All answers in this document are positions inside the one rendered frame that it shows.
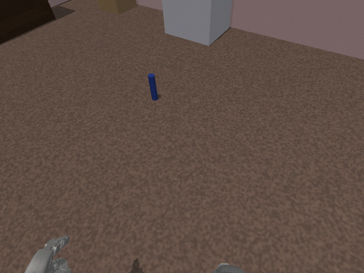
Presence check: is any bookshelf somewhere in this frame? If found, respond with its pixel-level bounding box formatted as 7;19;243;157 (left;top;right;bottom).
0;0;56;44

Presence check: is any left robot hand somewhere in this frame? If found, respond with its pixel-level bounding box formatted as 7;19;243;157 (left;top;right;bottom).
24;236;71;273

